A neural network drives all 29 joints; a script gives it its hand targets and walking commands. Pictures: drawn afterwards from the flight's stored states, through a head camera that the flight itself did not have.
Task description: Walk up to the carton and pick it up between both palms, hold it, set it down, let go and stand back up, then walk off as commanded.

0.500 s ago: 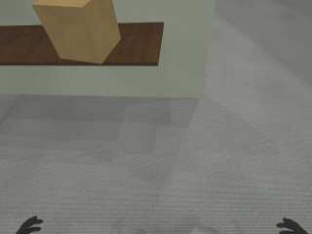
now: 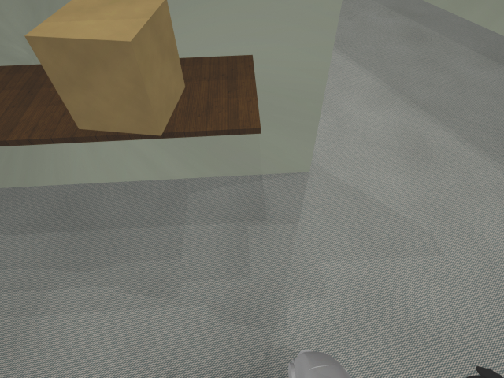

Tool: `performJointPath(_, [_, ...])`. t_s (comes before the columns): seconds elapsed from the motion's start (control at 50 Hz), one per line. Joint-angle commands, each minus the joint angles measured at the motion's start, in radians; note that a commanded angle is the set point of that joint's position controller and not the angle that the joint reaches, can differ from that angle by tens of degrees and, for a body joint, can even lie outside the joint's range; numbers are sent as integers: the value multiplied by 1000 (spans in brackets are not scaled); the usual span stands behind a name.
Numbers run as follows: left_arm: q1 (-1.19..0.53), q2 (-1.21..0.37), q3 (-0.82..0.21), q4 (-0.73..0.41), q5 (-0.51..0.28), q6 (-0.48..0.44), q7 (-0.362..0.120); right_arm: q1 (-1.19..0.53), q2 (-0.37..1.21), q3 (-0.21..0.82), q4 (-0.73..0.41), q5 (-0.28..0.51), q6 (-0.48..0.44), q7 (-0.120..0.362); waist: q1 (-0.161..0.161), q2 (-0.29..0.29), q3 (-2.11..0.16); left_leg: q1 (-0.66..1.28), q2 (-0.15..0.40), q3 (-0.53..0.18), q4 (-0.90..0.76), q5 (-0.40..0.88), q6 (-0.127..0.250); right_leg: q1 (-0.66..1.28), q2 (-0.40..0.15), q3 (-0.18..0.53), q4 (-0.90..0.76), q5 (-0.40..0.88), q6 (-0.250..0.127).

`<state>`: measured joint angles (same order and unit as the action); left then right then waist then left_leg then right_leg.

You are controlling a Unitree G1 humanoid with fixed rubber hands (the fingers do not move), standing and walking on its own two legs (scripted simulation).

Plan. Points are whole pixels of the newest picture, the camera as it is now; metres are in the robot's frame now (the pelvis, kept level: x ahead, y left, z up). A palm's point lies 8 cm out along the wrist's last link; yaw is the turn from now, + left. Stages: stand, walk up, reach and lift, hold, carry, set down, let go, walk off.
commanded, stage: walk up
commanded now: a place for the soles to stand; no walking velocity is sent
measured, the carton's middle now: (120, 66) +0.89 +0.30 +0.04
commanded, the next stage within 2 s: none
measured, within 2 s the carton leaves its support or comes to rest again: neither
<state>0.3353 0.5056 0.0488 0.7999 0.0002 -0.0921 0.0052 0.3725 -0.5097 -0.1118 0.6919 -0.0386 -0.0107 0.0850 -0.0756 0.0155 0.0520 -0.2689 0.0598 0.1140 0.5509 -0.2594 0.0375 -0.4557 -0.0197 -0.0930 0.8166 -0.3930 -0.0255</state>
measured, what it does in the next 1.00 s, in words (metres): walks ahead: right foot, then left foot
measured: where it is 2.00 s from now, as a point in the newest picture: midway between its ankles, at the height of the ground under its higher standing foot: outside the picture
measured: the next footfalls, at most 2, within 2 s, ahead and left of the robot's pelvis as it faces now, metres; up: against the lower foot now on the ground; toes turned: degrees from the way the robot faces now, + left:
right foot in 0.08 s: +0.12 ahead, -0.10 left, +0.00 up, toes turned -5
left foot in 0.38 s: +0.23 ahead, +0.23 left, +0.00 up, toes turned -1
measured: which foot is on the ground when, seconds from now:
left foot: down 0.00-0.08, up 0.10-0.36, down 0.38-1.00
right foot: up 0.00-0.06, down 0.08-0.40, up 0.42-0.70, down 0.72-1.00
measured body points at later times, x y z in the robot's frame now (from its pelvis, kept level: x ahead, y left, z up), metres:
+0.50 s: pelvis +0.11 +0.11 -0.02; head +0.12 +0.12 +0.43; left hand +0.19 +0.47 -0.11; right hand +0.21 -0.23 -0.10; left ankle +0.19 +0.23 -0.73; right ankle +0.09 -0.05 -0.69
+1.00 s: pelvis +0.14 +0.12 -0.01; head +0.15 +0.12 +0.44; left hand +0.27 +0.44 -0.12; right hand +0.19 -0.23 -0.10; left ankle +0.19 +0.23 -0.73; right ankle +0.14 +0.00 -0.73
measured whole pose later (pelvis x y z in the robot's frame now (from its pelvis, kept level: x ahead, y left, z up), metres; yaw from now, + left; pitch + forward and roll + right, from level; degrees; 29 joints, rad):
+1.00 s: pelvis +0.14 +0.12 -0.01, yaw -5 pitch -1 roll -1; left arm 0.17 0.46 0.03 0.94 0.02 -0.01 -0.03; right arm 0.22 -0.45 -0.02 0.94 -0.01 -0.05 -0.01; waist 0.00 -0.01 0.05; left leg -0.33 0.05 0.06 0.62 -0.27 0.00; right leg -0.28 -0.01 -0.06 0.60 -0.29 -0.01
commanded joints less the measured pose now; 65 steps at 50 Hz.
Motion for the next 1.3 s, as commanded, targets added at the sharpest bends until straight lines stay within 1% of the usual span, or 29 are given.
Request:
performJointPath(0.0, [69, 135, 52, -21, 2, -17, 3, -73, -180, -42, -91, -1, -5, -1, 67, 110, -24, -95, 186, -202, -200, -270, 161, 201, -5, 19, -230, 103, -9])
performJointPath(0.04, [162, 169, 83, 1, 11, -24, 18, -70, -135, -16, -110, 3, 2, 4, 126, 30, -31, -257, 104, -89, -8, -309, 100, 437, 13, 5, -317, 121, -41])
performJointPath(0.06, [216, 222, 102, -10, 24, -30, 29, -57, -92, -2, -120, 7, 4, 3, 158, -95, -64, -404, 67, -90, 177, -346, 50, 556, -111, 265, -388, -106, -98])
performJointPath(0.08, [221, 288, 109, -46, 32, -40, 41, -39, -66, 10, -136, 8, 6, -1, 162, -180, -58, -540, 3, -59, 436, -330, -18, 564, -377, 682, -501, -239, -208])
performJointPath(0.1, [168, 320, 114, -61, 7, -40, 47, -78, -156, -12, -139, -6, 10, -14, 145, -61, 5, -618, 38, -207, 521, -297, -23, 475, -482, 785, -535, -146, -302])
performJointPath(0.12, [148, 299, 102, -72, -3, -39, 55, -90, -196, -28, -122, -3, 12, -23, 127, 45, 34, -569, 74, -234, 546, -263, -33, 417, -455, 679, -479, 41, -325])
performJointPath(0.22, [98, 237, 75, -106, 0, -46, 46, -16, -137, -32, -90, 13, 12, -12, 83, -138, -41, -349, 54, -133, 423, -108, -40, 250, -238, 271, -327, 634, -231])
performJointPath(0.26, [77, 259, 76, -106, -1, -40, 37, -60, -119, -27, -88, 23, 20, -5, 85, -233, -20, -199, 57, -92, 338, -25, -32, 101, -222, 190, -322, 531, -201])
performJointPath(0.32, [5, 252, 59, -108, 7, -14, 24, -62, -88, -26, -40, 43, 8, -16, 49, -242, -33, 22, -7, 3, 151, 94, -20, -70, -158, 128, -263, 179, -142])
performJointPath(0.36, [54, 177, 34, -98, 19, 7, 24, 25, -133, -40, 18, 39, -11, -37, 26, -60, -93, 194, -48, 9, 79, 28, -15, -132, -97, 82, -34, 19, -85])
performJointPath(0.38, [101, 133, 9, -103, 12, 8, 24, 43, -195, -56, 16, 20, -20, -45, 21, 51, -107, 231, 107, -228, -11, -117, 57, -217, -63, 44, 120, -39, -47])
performJointPath(0.4, [58, 133, 4, -114, 10, 11, 34, 46, -295, -68, 8, 31, -24, -47, -3, 250, -96, 136, 390, -659, -244, -150, 224, -281, 13, 12, 294, -229, -4])
performJointPath(0.42, [46, 186, 18, -75, 8, 20, 44, -12, -300, -69, 20, 32, -30, -46, 23, 173, -60, 75, 409, -693, -249, -181, 280, -255, -53, 108, 345, -226, -4])
performJointPath(0.44, [30, 200, 24, -63, 6, 24, 40, -54, -262, -62, 7, 31, -33, -57, 53, 84, -5, 25, 359, -574, -215, -144, 226, -233, -66, 126, 351, -193, -3])
performJointPath(0.52, [85, 130, 18, 29, 9, 39, 7, -142, -179, -18, 51, 30, -39, -71, 99, 176, 43, -149, 191, -279, -178, -58, 130, 2, -43, 58, 113, -64, -10])
performJointPath(0.6, [31, 116, 19, 48, 7, 62, -3, -121, -201, -6, 68, 25, -39, -72, 75, 190, -62, -77, 226, -269, -137, 7, 139, 97, -24, 38, -42, -31, -3])
performJointPath(0.62, [-13, 115, 21, 50, 10, 67, -4, -111, -195, 2, 83, 27, -34, -78, 70, 131, -40, -80, 249, -322, -158, -8, 141, 99, -16, 39, -57, -77, -11])
performJointPath(0.68, [14, 114, 32, 84, 23, 66, -6, -142, -181, 13, 90, 32, -25, -85, 106, 131, -44, -173, 211, -255, -91, -41, 97, 270, -3, 48, -248, 51, -45])
performJointPath(0.7, [-19, 136, 35, 70, 35, 65, -6, -123, -147, 27, 97, 37, -27, -88, 106, 104, -43, -218, 184, -220, -43, -11, 68, 313, -29, 113, -301, 58, -70])
performJointPath(0.72, [-30, 173, 44, 68, 40, 56, -7, -124, -104, 43, 103, 38, -30, -90, 111, -59, -44, -278, 88, -128, 88, -44, 13, 303, -172, 340, -408, 5, -113])
performJointPath(0.74, [-98, 193, 44, 59, 31, 51, -12, -131, -82, 54, 110, 50, -28, -96, 78, -123, 5, -221, -2, -47, 150, -219, -6, 185, -247, 411, -452, -33, -153])
performJointPath(0.82, [-181, 141, 20, 70, 7, 76, -21, -98, -136, 32, 189, 35, -37, -98, 39, -48, 12, -4, -4, -88, -3, -64, 17, 14, -125, 204, -367, -78, -119])
performJointPath(0.86, [-172, 107, 12, 80, 8, 84, -29, -111, -200, 31, 196, 22, -47, -101, 53, 36, -21, -28, 133, -297, -134, -262, 59, 35, -62, 151, -281, -126, -66])
performJointPath(0.9, [-143, 107, 8, 101, 10, 82, -30, -160, -197, 34, 206, 28, -52, -103, 93, 24, 25, -97, 199, -346, -169, -170, 88, 122, -38, 102, -247, -45, -48])
performJointPath(1.0, [-199, 132, 22, 120, 7, 70, -27, -174, -124, 60, 228, 33, -50, -102, 71, -43, -74, -40, 26, -101, -34, 63, -1, 243, -133, 199, -375, 160, -79])
performJointPath(1.06, [-216, 116, 7, 118, 9, 80, -23, -189, -137, 53, 242, 30, -49, -105, 73, -10, -85, 25, 73, -125, -74, 154, 16, 211, -98, 143, -337, 168, -65])
performJointPath(1.1, [-217, 110, 6, 130, 6, 85, -22, -212, -148, 60, 240, 34, -55, -106, 84, 28, -86, -3, 142, -242, -115, 194, 46, 237, -69, 126, -308, 180, -41])
performJointPath(1.2, [-255, 117, 11, 161, 7, 81, -23, -255, -104, 69, 270, 38, -39, -105, 64, -46, -46, 7, 49, -93, -68, 187, -4, 242, -131, 170, -398, 282, -64])
performJointPath(1.28, [-274, 107, 3, 163, 1, 90, -23, -244, -134, 66, 294, 30, -36, -107, 68, -13, -122, 69, 66, -102, -93, 263, -4, 277, -115, 147, -376, 285, -58])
